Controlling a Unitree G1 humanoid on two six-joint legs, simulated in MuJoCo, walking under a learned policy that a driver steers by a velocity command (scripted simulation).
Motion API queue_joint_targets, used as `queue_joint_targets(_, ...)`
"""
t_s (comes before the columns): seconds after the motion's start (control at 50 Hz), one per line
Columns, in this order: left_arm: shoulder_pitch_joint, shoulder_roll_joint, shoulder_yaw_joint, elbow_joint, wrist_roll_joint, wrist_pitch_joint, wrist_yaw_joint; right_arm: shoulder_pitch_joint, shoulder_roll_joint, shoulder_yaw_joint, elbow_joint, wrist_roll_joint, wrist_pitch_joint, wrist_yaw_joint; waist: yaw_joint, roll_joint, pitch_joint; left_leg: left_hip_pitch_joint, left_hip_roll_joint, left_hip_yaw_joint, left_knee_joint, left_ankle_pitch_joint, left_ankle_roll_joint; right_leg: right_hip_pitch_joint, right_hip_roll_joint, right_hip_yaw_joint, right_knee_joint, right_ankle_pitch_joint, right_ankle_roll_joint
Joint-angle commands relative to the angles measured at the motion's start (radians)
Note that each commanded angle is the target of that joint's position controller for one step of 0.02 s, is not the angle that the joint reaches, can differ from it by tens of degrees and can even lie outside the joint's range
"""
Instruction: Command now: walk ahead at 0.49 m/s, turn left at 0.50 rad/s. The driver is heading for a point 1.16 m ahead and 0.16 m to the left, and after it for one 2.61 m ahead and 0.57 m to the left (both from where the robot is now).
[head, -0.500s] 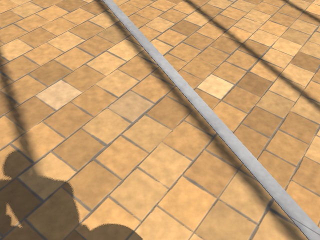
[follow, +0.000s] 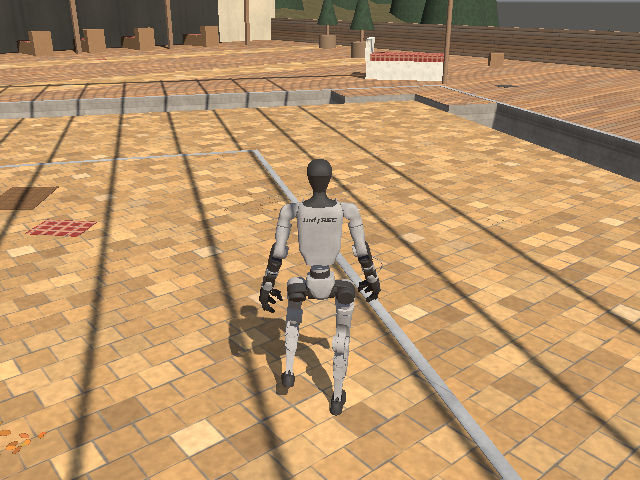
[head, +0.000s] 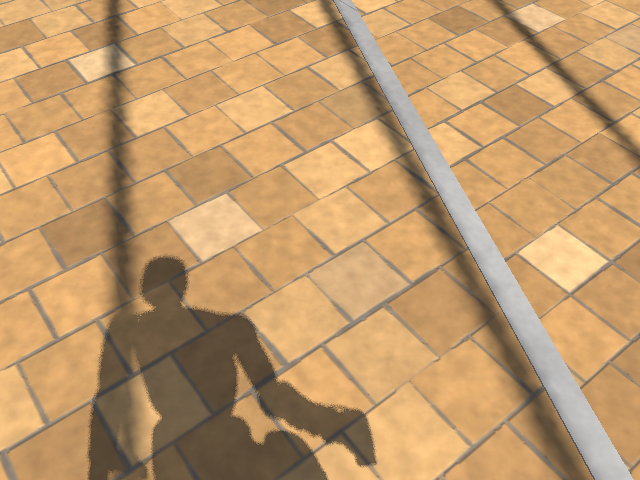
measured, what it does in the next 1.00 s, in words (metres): walks ahead: left foot, then right foot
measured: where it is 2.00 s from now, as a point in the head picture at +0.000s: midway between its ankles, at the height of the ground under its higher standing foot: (289, 279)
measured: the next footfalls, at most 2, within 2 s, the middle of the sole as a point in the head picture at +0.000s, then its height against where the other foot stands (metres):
left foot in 0.30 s outside the picture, level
right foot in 0.84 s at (318, 404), level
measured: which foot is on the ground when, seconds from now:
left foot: up 0.00-0.28, down 0.30-0.86, up 0.88-1.00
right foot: down 0.00-0.30, up 0.32-0.82, down 0.84-1.00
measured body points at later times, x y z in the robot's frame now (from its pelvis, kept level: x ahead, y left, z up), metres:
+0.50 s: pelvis +0.27 +0.10 +0.00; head +0.30 +0.12 +0.45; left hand +0.35 +0.40 -0.11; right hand +0.43 -0.14 -0.11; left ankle +0.28 +0.16 -0.74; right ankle +0.34 -0.08 -0.65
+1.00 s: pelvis +0.58 +0.11 -0.01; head +0.61 +0.11 +0.44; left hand +0.62 +0.40 -0.12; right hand +0.73 -0.13 -0.13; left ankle +0.45 +0.23 -0.65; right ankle +0.65 +0.05 -0.74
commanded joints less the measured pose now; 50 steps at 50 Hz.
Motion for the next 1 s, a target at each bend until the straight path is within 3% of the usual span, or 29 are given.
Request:
queue_joint_targets(0.02,-0.072,0.115,0.017,-0.062,0.006,-0.013,0.02,0.029,-0.014,-0.005,-0.057,-0.005,-0.004,0.012,-0.051,-0.089,0.067,-0.06,0.038,-0.051,-0.095,0.127,-0.013,-0.063,-0.305,0.136,-0.183,0.187,-0.136)
queue_joint_targets(0.14,0.023,0.168,0.028,-0.052,-0.013,0.014,0.041,-0.196,0.009,0.014,-0.153,-0.011,-0.019,0.062,0.034,-0.057,0.103,-0.088,0.022,0.08,-0.398,0.206,-0.003,0.1,-0.329,0.029,-0.141,0.228,-0.112)
queue_joint_targets(0.2,0.041,0.19,0.037,-0.05,-0.027,0.037,0.04,-0.239,-0.001,0.013,-0.201,-0.006,-0.018,0.082,0.034,-0.075,0.105,-0.065,-0.008,0.138,-0.467,0.086,0.025,0.191,-0.353,-0.004,-0.067,0.352,-0.093)
queue_joint_targets(0.24,0.008,0.217,0.045,-0.066,-0.03,0.05,0.042,-0.183,-0.04,-0.006,-0.215,-0.005,-0.013,0.088,-0.019,-0.123,0.041,0.083,-0.081,0.204,-0.48,-0.013,0.062,0.204,-0.351,-0.041,0.072,0.705,-0.067)
queue_joint_targets(0.26,-0.013,0.228,0.048,-0.074,-0.03,0.058,0.045,-0.083,-0.076,-0.026,-0.199,-0.001,-0.011,0.088,-0.081,-0.141,-0.021,0.218,-0.131,0.231,-0.495,-0.041,0.089,0.191,-0.339,-0.06,0.225,0.861,-0.053)
queue_joint_targets(0.28,-0.033,0.224,0.045,-0.086,-0.034,0.064,0.047,0.083,-0.137,-0.061,-0.158,-0.001,-0.011,0.08,-0.171,-0.122,-0.11,0.462,-0.184,0.231,-0.569,0.02,0.128,0.106,-0.298,-0.08,0.452,0.863,-0.021)
queue_joint_targets(0.3,-0.02,0.187,0.03,-0.115,-0.015,0.055,0.046,0.233,-0.245,-0.101,-0.125,-0.001,-0.002,0.054,-0.218,0.014,-0.201,0.768,-0.041,-0.022,-0.615,0.009,0.191,-0.164,-0.243,-0.08,0.789,0.496,0.03)
queue_joint_targets(0.32,0.061,0.041,-0.014,-0.176,-0.008,0.014,0.027,0.169,-0.334,-0.107,-0.16,-0.006,-0.012,0.051,-0.082,0.251,-0.321,1.074,0.218,-0.659,-0.784,-0.139,0.4,-0.597,-0.011,0.07,1.164,-0.357,0.083)
queue_joint_targets(0.34,-0.066,0.141,0.005,-0.202,-0.043,-0.036,0.011,0.216,-0.24,-0.08,-0.164,-0.02,-0.021,0.056,-0.164,0.119,-0.384,1.091,0.234,-0.746,-0.899,-0.156,0.375,-0.694,-0.039,0.285,1.213,-0.346,0.047)
queue_joint_targets(0.36,-0.138,0.158,0.011,-0.229,-0.073,-0.05,0.006,0.184,-0.177,-0.063,-0.158,-0.029,-0.031,0.056,-0.152,0.085,-0.249,1.002,0.201,-0.575,-0.877,-0.07,0.32,-0.755,-0.083,0.277,1.172,-0.269,0.016)
queue_joint_targets(0.38,-0.127,0.143,0.007,-0.217,-0.057,-0.05,0.013,0.101,-0.132,-0.049,-0.169,-0.021,-0.037,0.059,-0.091,-0.041,-0.162,0.828,0.159,-0.419,-0.869,0.059,0.275,-0.698,-0.139,0.272,1.068,-0.186,0.009)
queue_joint_targets(0.4,-0.109,0.151,0.017,-0.197,-0.038,-0.037,0.02,0.027,-0.087,-0.033,-0.186,-0.021,-0.039,0.057,-0.052,-0.054,-0.13,0.698,0.119,-0.308,-0.876,0.159,0.239,-0.615,-0.179,0.265,0.98,-0.144,0.014)
queue_joint_targets(0.42,-0.079,0.151,0.022,-0.189,-0.033,-0.017,0.017,-0.011,-0.07,-0.024,-0.2,-0.029,-0.04,0.055,-0.022,-0.036,-0.109,0.609,0.093,-0.256,-0.9,0.209,0.228,-0.544,-0.201,0.269,0.939,-0.118,0.02)
queue_joint_targets(0.46,-0.061,0.125,0.023,-0.187,-0.018,0.011,0.016,-0.002,-0.089,-0.026,-0.191,-0.026,-0.049,0.051,-0.005,-0.044,-0.087,0.528,0.072,-0.194,-0.936,0.31,0.233,-0.499,-0.201,0.245,0.873,-0.079,0.047)
queue_joint_targets(0.52,-0.15,0.103,0.017,-0.218,-0.005,0.026,0.025,0.059,-0.119,-0.032,-0.159,-0.023,-0.056,0.033,-0.027,-0.03,-0.035,0.516,0.051,-0.117,-0.972,0.383,0.226,-0.565,-0.192,0.227,0.715,0.054,0.083)
queue_joint_targets(0.62,-0.307,0.081,0.008,-0.253,-0.016,0.015,0.013,0.122,-0.126,-0.028,-0.124,-0.019,-0.051,0.018,-0.091,0.016,0.009,0.563,0.016,-0.054,-0.981,0.253,0.16,-0.558,-0.143,0.203,0.382,0.324,0.072)
queue_joint_targets(0.72,-0.415,0.089,0.003,-0.296,-0.024,-0.002,-0.013,0.188,-0.135,-0.029,-0.073,-0.018,-0.044,0.015,-0.13,0.025,0.06,0.713,0.088,-0.102,-0.935,0.231,0.159,-0.621,-0.117,0.2,0.258,0.281,0.031)
queue_joint_targets(0.78,-0.386,0.103,0.004,-0.299,-0.029,-0.011,-0.033,0.171,-0.153,-0.034,-0.063,-0.019,-0.032,0.005,-0.099,0.042,0.043,0.798,0.124,-0.089,-0.878,0.368,0.132,-0.588,-0.099,0.183,0.222,0.176,-0.013)
queue_joint_targets(0.8,-0.342,0.118,0.01,-0.289,-0.03,-0.01,-0.035,0.152,-0.164,-0.037,-0.065,-0.022,-0.029,0.004,-0.074,0.053,0.013,0.802,0.116,-0.066,-0.833,0.516,0.118,-0.508,-0.073,0.16,0.223,0.139,-0.032)
queue_joint_targets(0.82,-0.266,0.139,0.021,-0.269,-0.03,-0.008,-0.034,0.134,-0.173,-0.038,-0.068,-0.026,-0.026,0.004,-0.031,0.064,-0.043,0.797,0.096,-0.035,-0.745,0.709,0.102,-0.383,-0.034,0.128,0.223,0.123,-0.055)
queue_joint_targets(0.84,-0.123,0.174,0.04,-0.228,-0.028,-0.004,-0.029,0.118,-0.165,-0.032,-0.072,-0.03,-0.021,0.004,0.042,0.044,-0.131,0.755,0.045,0.014,-0.569,0.814,0.073,-0.185,-0.007,0.114,0.212,0.155,-0.087)
queue_joint_targets(0.86,0.051,0.227,0.053,-0.197,-0.019,0.002,-0.022,0.123,-0.141,-0.018,-0.09,-0.045,-0.022,0.001,0.101,-0.049,-0.259,0.56,-0.002,0.05,-0.282,0.572,0.038,0.111,-0.156,0.306,0.235,0.207,-0.153)
queue_joint_targets(0.88,0.132,0.3,0.073,-0.177,-0.019,0.006,-0.027,0.27,-0.021,0.016,-0.093,-0.045,-0.043,0.019,0.031,-0.33,-0.384,0.131,-0.187,0.061,0.106,-0.149,-0.048,0.485,-0.379,0.808,0.156,0.026,-0.339)
queue_joint_targets(0.9,0.127,0.216,0.052,-0.172,-0.04,0.011,-0.028,0.221,-0.087,0.011,-0.091,-0.031,-0.069,0.026,0.063,-0.285,-0.38,-0.022,-0.174,-0.051,0.213,-0.365,-0.035,0.518,-0.382,0.977,0.024,-0.152,-0.322)
queue_joint_targets(0.92,0.041,0.18,0.042,-0.197,-0.039,0.016,-0.021,0.102,-0.142,-0.001,-0.131,-0.002,-0.087,0.033,0.064,-0.211,-0.212,-0.102,-0.119,-0.052,0.22,-0.29,-0.021,0.386,-0.354,0.842,0.004,-0.165,-0.269)
queue_joint_targets(0.94,-0.032,0.164,0.035,-0.223,-0.029,0.021,-0.018,0.031,-0.141,0.002,-0.15,-0.007,-0.097,0.03,0.041,-0.09,-0.129,-0.072,-0.075,-0.031,0.161,-0.209,-0.015,0.226,-0.316,0.726,-0.013,-0.078,-0.24)
queue_joint_targets(0.96,-0.071,0.149,0.03,-0.236,-0.023,0.023,-0.018,0.003,-0.136,-0.002,-0.159,-0.027,-0.099,0.024,0.008,-0.035,-0.068,-0.033,-0.047,-0.017,0.084,-0.167,-0.023,0.093,-0.284,0.655,-0.032,0.036,-0.233)
queue_joint_targets(1.0,-0.091,0.135,0.023,-0.248,-0.015,0.024,-0.015,0.029,-0.12,-0.008,-0.17,-0.045,-0.084,0.017,-0.044,-0.075,-0.057,0.065,-0.018,-0.014,-0.021,-0.136,-0.041,-0.024,-0.231,0.579,-0.069,0.157,-0.23)
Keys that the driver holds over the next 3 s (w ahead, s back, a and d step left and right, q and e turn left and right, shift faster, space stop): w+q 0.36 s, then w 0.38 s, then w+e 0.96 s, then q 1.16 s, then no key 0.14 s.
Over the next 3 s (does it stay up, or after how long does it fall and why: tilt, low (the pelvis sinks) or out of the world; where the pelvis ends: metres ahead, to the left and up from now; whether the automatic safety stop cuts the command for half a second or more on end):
stays up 1.10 0.13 0.00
